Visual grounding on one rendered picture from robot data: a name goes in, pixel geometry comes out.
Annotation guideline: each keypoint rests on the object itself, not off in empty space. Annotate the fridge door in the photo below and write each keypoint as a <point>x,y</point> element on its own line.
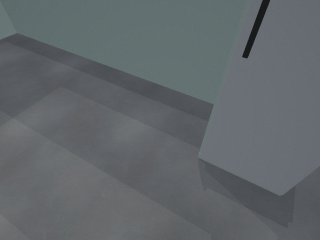
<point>266,125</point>

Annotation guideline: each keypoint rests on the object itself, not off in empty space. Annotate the handle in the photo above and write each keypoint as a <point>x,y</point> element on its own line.
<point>255,29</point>

